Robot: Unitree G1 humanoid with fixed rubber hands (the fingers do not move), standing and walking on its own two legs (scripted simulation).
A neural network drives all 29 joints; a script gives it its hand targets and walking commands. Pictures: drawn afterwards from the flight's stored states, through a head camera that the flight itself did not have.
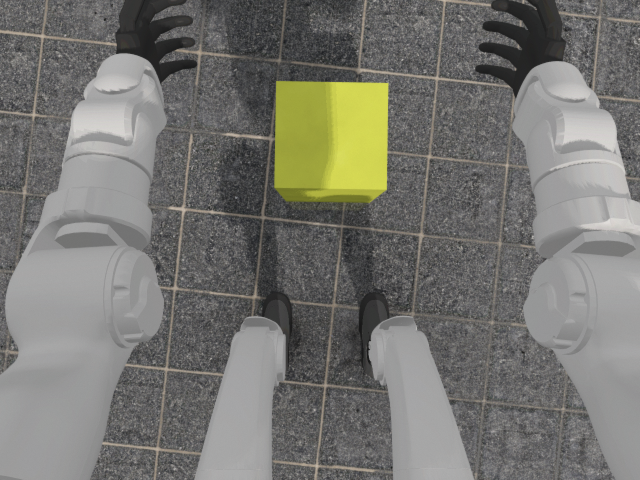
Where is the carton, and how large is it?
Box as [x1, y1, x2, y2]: [274, 81, 387, 202]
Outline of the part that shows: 276,81 274,187 285,200 369,202 386,189 387,83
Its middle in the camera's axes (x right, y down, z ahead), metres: +0.02 -0.19 +0.84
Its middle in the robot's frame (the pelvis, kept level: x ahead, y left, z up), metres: +0.56 -0.01 -0.53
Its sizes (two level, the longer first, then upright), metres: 0.210 0.200 0.250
